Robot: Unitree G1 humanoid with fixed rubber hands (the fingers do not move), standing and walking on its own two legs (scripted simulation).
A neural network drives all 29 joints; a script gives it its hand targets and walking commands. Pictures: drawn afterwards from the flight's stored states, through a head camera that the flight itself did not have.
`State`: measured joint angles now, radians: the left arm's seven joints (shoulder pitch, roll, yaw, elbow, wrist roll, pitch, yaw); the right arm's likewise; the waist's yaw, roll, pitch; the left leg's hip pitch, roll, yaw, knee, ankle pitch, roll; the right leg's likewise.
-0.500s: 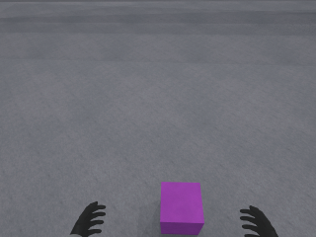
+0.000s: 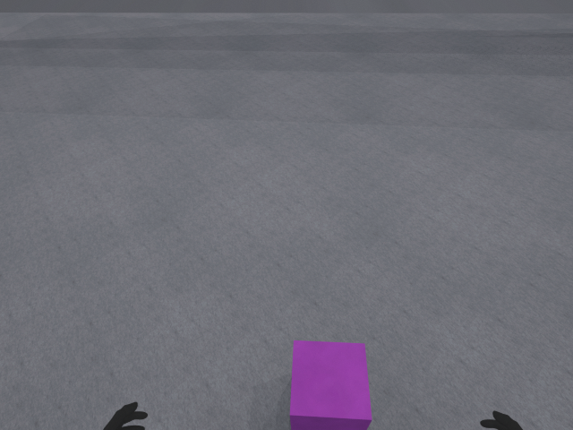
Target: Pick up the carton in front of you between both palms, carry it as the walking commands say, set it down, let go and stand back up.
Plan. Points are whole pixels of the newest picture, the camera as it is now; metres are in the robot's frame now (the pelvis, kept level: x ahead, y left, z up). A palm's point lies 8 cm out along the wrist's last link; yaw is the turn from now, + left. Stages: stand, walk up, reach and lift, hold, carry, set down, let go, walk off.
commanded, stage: stand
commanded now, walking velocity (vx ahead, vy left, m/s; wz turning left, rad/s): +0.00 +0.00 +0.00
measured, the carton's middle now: (327, 391) +0.39 -0.06 -0.65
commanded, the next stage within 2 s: none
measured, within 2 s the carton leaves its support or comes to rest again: neither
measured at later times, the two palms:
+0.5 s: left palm out of the picture +0.10 +0.30 -0.09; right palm out of the picture +0.10 -0.30 -0.09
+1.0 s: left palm out of the picture +0.07 +0.31 -0.09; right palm out of the picture +0.07 -0.30 -0.09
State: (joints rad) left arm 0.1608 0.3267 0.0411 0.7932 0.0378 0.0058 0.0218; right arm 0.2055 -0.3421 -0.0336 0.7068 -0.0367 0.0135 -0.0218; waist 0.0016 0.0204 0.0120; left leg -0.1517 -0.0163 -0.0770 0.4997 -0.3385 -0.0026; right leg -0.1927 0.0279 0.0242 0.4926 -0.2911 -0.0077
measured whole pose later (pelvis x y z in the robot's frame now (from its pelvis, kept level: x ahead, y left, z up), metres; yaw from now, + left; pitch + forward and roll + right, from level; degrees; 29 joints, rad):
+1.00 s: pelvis -0.03 +0.00 +0.01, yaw +0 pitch -3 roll +0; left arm 0.13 0.37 0.01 1.02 0.02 -0.01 0.01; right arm 0.16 -0.38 -0.01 0.96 -0.02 -0.01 -0.02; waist 0.01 0.01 0.03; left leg -0.09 -0.02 -0.07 0.37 -0.24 0.00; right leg -0.13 0.02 0.03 0.37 -0.19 0.00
